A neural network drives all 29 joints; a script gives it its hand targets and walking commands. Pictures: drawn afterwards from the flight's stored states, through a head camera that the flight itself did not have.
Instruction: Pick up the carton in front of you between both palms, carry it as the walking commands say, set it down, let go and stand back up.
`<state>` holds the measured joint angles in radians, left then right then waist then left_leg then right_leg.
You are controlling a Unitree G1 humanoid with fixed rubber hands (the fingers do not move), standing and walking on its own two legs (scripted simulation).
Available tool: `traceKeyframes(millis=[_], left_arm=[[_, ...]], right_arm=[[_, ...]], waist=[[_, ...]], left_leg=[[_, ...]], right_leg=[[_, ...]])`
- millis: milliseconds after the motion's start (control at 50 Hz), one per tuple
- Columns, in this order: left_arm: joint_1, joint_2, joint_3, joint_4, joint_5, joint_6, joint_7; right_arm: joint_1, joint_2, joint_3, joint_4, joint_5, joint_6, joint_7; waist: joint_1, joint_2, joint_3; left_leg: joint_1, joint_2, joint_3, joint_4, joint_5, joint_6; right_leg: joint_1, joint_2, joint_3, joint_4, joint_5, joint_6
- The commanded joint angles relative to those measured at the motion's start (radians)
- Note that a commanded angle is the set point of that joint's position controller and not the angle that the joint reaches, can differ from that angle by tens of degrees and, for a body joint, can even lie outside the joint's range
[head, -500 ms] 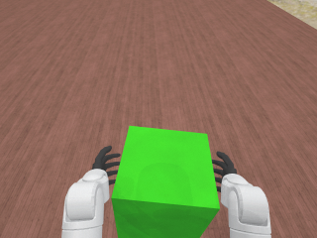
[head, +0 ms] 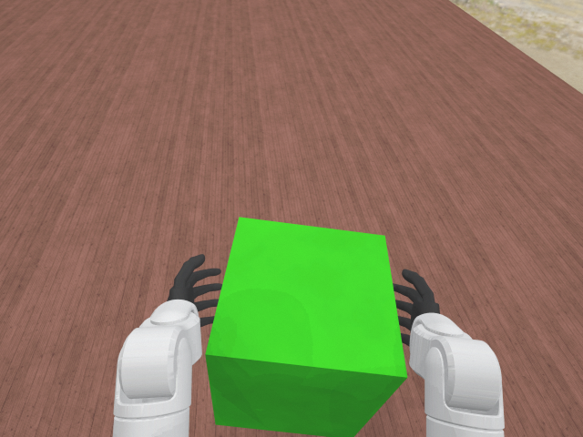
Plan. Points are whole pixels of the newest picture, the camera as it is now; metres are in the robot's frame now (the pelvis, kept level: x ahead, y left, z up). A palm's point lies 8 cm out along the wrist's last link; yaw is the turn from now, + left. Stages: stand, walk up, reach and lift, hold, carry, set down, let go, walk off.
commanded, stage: carry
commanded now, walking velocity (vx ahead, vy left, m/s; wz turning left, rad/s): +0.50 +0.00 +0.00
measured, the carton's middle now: (297, 332) +0.30 +0.00 -0.02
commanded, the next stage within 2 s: none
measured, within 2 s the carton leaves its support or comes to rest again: neither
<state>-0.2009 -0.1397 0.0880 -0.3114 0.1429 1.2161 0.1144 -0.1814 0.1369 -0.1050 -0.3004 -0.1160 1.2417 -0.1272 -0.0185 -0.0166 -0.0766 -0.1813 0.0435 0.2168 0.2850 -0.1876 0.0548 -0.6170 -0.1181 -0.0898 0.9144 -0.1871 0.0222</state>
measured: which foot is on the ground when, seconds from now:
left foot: down 0.00-0.26, up 0.28-0.72, down 0.74-1.00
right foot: up 0.00-0.22, down 0.24-0.76, up 0.78-1.00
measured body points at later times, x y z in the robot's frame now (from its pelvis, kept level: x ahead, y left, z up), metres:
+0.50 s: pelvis +0.34 -0.05 +0.00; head +0.37 -0.07 +0.45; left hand +0.62 +0.11 +0.06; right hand +0.63 -0.19 +0.04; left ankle +0.38 +0.11 -0.68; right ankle +0.33 -0.12 -0.75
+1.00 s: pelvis +0.68 +0.02 +0.00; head +0.70 +0.04 +0.45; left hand +0.97 +0.17 +0.07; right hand +0.96 -0.13 +0.07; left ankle +0.66 +0.09 -0.75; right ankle +0.72 -0.14 -0.68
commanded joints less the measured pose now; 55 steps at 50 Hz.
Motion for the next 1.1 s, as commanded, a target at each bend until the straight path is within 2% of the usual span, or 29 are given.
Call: traceKeyframes(millis=[0, 60, 140, 180, 200, 220, 240, 260, 280, 320, 340, 360, 400, 440, 520, 580, 640, 680, 700, 720, 740, 760, 780, 820, 840, 860, 900, 980, 1080], left_arm=[[-0.420, -1.000, -0.710, -0.058, -0.430, -0.006, -0.253], [-0.383, -0.965, -0.700, -0.034, -0.421, 0.011, -0.256], [-0.390, -0.942, -0.690, -0.001, -0.426, 0.029, -0.273], [-0.390, -0.942, -0.682, 0.018, -0.431, 0.031, -0.282], [-0.383, -0.947, -0.675, 0.037, -0.431, 0.028, -0.286], [-0.380, -0.949, -0.666, 0.045, -0.428, 0.026, -0.291], [-0.392, -0.938, -0.647, 0.074, -0.418, 0.016, -0.297], [-0.369, -0.978, -0.660, 0.093, -0.431, 0.005, -0.300], [-0.385, -1.002, -0.663, 0.065, -0.441, -0.002, -0.303], [-0.408, -1.064, -0.673, 0.041, -0.449, -0.024, -0.306], [-0.422, -1.078, -0.681, 0.023, -0.457, -0.033, -0.307], [-0.421, -1.086, -0.685, 0.011, -0.461, -0.040, -0.308], [-0.392, -1.083, -0.689, -0.006, -0.463, -0.051, -0.312], [-0.364, -1.066, -0.692, -0.015, -0.465, -0.056, -0.317], [-0.341, -1.014, -0.693, -0.047, -0.464, -0.053, -0.315], [-0.341, -0.960, -0.684, -0.068, -0.452, -0.036, -0.304], [-0.332, -0.914, -0.672, -0.056, -0.432, -0.008, -0.292], [-0.338, -0.889, -0.668, -0.049, -0.424, 0.010, -0.287], [-0.351, -0.879, -0.669, -0.050, -0.422, 0.019, -0.286], [-0.368, -0.867, -0.667, -0.047, -0.422, 0.026, -0.285], [-0.399, -0.875, -0.680, -0.067, -0.433, 0.038, -0.283], [-0.421, -0.874, -0.680, -0.061, -0.432, 0.042, -0.285], [-0.432, -0.909, -0.686, -0.032, -0.434, 0.037, -0.286], [-0.454, -0.978, -0.696, -0.021, -0.445, 0.018, -0.291], [-0.458, -1.003, -0.701, -0.025, -0.449, 0.010, -0.290], [-0.461, -1.023, -0.706, -0.032, -0.451, 0.003, -0.287], [-0.442, -1.038, -0.711, -0.038, -0.447, -0.010, -0.277], [-0.425, -1.018, -0.715, -0.066, -0.434, -0.013, -0.258], [-0.377, -0.967, -0.702, -0.030, -0.425, 0.014, -0.261]], right_arm=[[-0.525, 0.940, 0.691, -0.142, 0.464, -0.028, 0.317], [-0.474, 0.901, 0.677, -0.110, 0.438, -0.013, 0.314], [-0.464, 0.887, 0.672, -0.067, 0.416, -0.002, 0.309], [-0.482, 0.891, 0.677, -0.061, 0.414, 0.000, 0.309], [-0.495, 0.894, 0.680, -0.059, 0.414, 0.000, 0.309], [-0.503, 0.891, 0.683, -0.055, 0.415, -0.001, 0.309], [-0.530, 0.919, 0.705, -0.074, 0.424, 0.004, 0.308], [-0.538, 0.915, 0.704, -0.083, 0.424, -0.001, 0.311], [-0.557, 0.951, 0.717, -0.069, 0.429, -0.015, 0.311], [-0.576, 1.004, 0.733, -0.085, 0.445, -0.043, 0.311], [-0.572, 1.027, 0.742, -0.088, 0.449, -0.054, 0.309], [-0.561, 1.042, 0.747, -0.094, 0.448, -0.064, 0.305], [-0.516, 1.053, 0.753, -0.095, 0.437, -0.081, 0.295], [-0.482, 1.048, 0.756, -0.099, 0.422, -0.091, 0.286], [-0.457, 1.012, 0.761, -0.128, 0.420, -0.087, 0.278], [-0.466, 0.959, 0.753, -0.157, 0.428, -0.064, 0.278], [-0.464, 0.900, 0.735, -0.154, 0.429, -0.030, 0.283], [-0.469, 0.873, 0.716, -0.139, 0.431, -0.011, 0.288], [-0.462, 0.864, 0.703, -0.120, 0.429, -0.005, 0.290], [-0.460, 0.859, 0.691, -0.108, 0.425, 0.001, 0.294], [-0.474, 0.840, 0.674, -0.084, 0.414, -0.002, 0.299], [-0.455, 0.874, 0.676, -0.053, 0.425, -0.004, 0.301], [-0.481, 0.896, 0.679, -0.070, 0.432, -0.005, 0.303], [-0.527, 0.963, 0.686, -0.090, 0.444, -0.019, 0.308], [-0.550, 0.984, 0.692, -0.104, 0.450, -0.025, 0.309], [-0.560, 0.995, 0.696, -0.114, 0.457, -0.030, 0.311], [-0.552, 0.997, 0.696, -0.128, 0.462, -0.035, 0.315], [-0.535, 0.957, 0.691, -0.152, 0.464, -0.032, 0.318], [-0.458, 0.901, 0.666, -0.106, 0.424, -0.011, 0.312]], waist=[[0.001, 0.144, -0.243], [-0.003, 0.154, -0.189], [-0.002, 0.175, -0.111], [0.012, 0.188, -0.150], [0.030, 0.152, -0.198], [0.048, 0.082, -0.268], [0.050, -0.177, -0.385], [0.050, -0.312, -0.375], [0.042, -0.228, -0.356], [0.036, -0.049, -0.331], [0.030, -0.050, -0.331], [0.028, -0.075, -0.340], [0.030, -0.105, -0.330], [0.030, -0.116, -0.297], [0.033, -0.108, -0.219], [0.036, -0.116, -0.167], [0.033, -0.134, -0.116], [0.025, -0.134, -0.147], [0.007, -0.098, -0.197], [-0.013, -0.032, -0.265], [-0.013, 0.226, -0.373], [-0.011, 0.347, -0.359], [-0.004, 0.267, -0.339], [0.001, 0.076, -0.312], [0.005, 0.074, -0.309], [0.007, 0.102, -0.313], [0.006, 0.139, -0.306], [0.003, 0.152, -0.251], [0.002, 0.169, -0.169]], left_leg=[[0.301, 0.225, -0.167, -0.123, 0.214, 0.071], [0.321, 0.203, -0.112, -0.109, 0.314, 0.061], [0.333, 0.204, -0.065, -0.075, 0.443, 0.034], [0.315, 0.194, -0.020, 0.061, 0.612, 0.007], [0.249, 0.154, 0.028, 0.220, 0.627, -0.021], [0.089, 0.118, 0.020, 0.425, 0.441, -0.041], [-0.234, 0.027, -0.024, 0.750, 0.165, -0.093], [-0.431, -0.076, -0.110, 0.933, -0.276, -0.096], [-0.480, -0.004, -0.208, 1.035, -0.279, -0.059], [-0.472, 0.073, -0.230, 0.973, -0.178, -0.027], [-0.439, 0.098, -0.233, 0.900, -0.126, -0.031], [-0.410, 0.091, -0.209, 0.855, -0.090, -0.037], [-0.410, 0.084, -0.173, 0.761, -0.056, -0.055], [-0.445, 0.082, -0.138, 0.646, -0.020, -0.075], [-0.479, 0.067, -0.085, 0.414, 0.090, -0.082], [-0.448, 0.045, -0.056, 0.298, 0.165, -0.067], [-0.378, 0.027, -0.035, 0.210, 0.196, -0.042], [-0.205, -0.018, 0.016, 0.170, 0.147, -0.028], [-0.027, -0.063, 0.061, 0.137, 0.107, -0.025], [0.198, 0.003, -0.028, 0.149, 0.031, -0.022], [0.449, 0.297, -0.509, 0.069, -0.146, 0.118], [0.491, 0.379, -0.755, -0.070, -0.032, 0.177], [0.455, 0.376, -0.651, -0.043, 0.109, 0.172], [0.323, 0.320, -0.452, -0.018, 0.266, 0.108], [0.271, 0.299, -0.384, -0.044, 0.224, 0.071], [0.247, 0.279, -0.334, -0.065, 0.192, 0.054], [0.246, 0.258, -0.270, -0.101, 0.148, 0.056], [0.296, 0.229, -0.188, -0.130, 0.209, 0.075], [0.306, 0.169, -0.046, -0.038, 0.659, 0.034]], right_leg=[[-0.086, 0.000, -0.029, -0.153, 0.085, 0.013], [-0.055, 0.026, -0.072, -0.292, 0.152, -0.002], [0.034, 0.046, -0.112, -0.425, 0.200, -0.039], [0.218, 0.096, -0.161, -0.460, 0.173, -0.052], [0.405, 0.139, -0.201, -0.494, 0.134, -0.052], [0.633, 0.072, -0.118, -0.477, 0.060, -0.048], [0.905, -0.239, 0.370, -0.537, -0.107, -0.188], [0.941, -0.314, 0.633, -0.693, 0.012, -0.255], [0.914, -0.302, 0.504, -0.662, 0.151, -0.239], [0.778, -0.239, 0.311, -0.623, 0.295, -0.177], [0.728, -0.221, 0.244, -0.652, 0.244, -0.146], [0.702, -0.201, 0.193, -0.676, 0.200, -0.134], [0.682, -0.182, 0.127, -0.716, 0.136, -0.142], [0.688, -0.177, 0.089, -0.747, 0.144, -0.159], [0.734, -0.141, 0.020, -0.751, 0.248, -0.156], [0.744, -0.132, -0.023, -0.739, 0.321, -0.143], [0.755, -0.132, -0.055, -0.710, 0.398, -0.112], [0.736, -0.115, -0.101, -0.570, 0.562, -0.083], [0.677, -0.075, -0.152, -0.403, 0.596, -0.058], [0.523, -0.046, -0.145, -0.205, 0.430, -0.038], [0.211, 0.047, -0.111, 0.116, 0.164, 0.017], [0.001, 0.146, -0.021, 0.301, -0.266, 0.012], [-0.044, 0.078, 0.073, 0.403, -0.270, -0.015], [-0.032, -0.003, 0.095, 0.335, -0.170, -0.039], [0.001, -0.022, 0.094, 0.261, -0.115, -0.037], [0.026, -0.018, 0.073, 0.219, -0.079, -0.034], [0.015, -0.012, 0.045, 0.140, -0.033, -0.021], [-0.063, -0.006, -0.013, -0.068, 0.049, 0.011], [0.027, 0.072, -0.113, -0.342, 0.185, 0.004]])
